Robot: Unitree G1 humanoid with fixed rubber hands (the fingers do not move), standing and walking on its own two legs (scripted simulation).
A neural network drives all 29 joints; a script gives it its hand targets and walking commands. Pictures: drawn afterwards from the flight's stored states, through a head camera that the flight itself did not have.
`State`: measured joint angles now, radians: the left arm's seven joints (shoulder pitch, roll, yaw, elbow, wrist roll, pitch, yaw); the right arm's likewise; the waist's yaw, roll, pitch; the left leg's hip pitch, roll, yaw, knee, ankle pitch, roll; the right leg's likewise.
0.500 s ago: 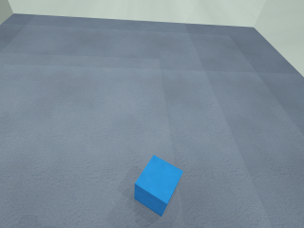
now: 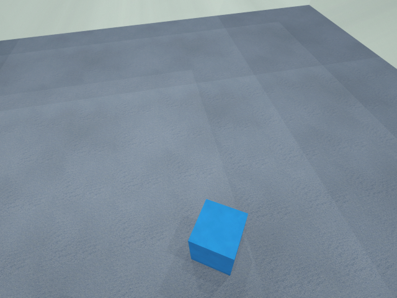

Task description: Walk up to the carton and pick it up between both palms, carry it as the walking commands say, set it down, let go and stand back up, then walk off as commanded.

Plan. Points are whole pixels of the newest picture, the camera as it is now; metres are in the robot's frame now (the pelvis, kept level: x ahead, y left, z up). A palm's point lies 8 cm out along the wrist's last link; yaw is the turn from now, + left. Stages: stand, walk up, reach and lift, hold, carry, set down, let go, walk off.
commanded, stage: walk up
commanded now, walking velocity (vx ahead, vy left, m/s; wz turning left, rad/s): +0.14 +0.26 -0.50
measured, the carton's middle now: (218, 237) +0.50 -0.03 -0.66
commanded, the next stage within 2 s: stand in 1.96 s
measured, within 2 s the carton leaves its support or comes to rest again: neither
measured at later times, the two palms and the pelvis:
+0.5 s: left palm (113, 218) +0.34 +0.26 -0.12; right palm out of the picture -0.02 -0.13 -0.15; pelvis +0.11 +0.08 -0.02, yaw -13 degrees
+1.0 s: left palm (92, 248) +0.27 +0.30 -0.14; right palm out of the picture +0.05 -0.21 -0.11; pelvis +0.10 +0.08 +0.00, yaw -18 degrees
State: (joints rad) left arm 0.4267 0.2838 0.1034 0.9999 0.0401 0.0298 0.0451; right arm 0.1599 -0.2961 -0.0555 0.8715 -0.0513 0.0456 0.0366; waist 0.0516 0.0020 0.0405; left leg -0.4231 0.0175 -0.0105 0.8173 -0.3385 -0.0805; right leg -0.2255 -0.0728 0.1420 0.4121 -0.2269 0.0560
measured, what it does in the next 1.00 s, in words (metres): walks ahead, turning right: left foot, then right foot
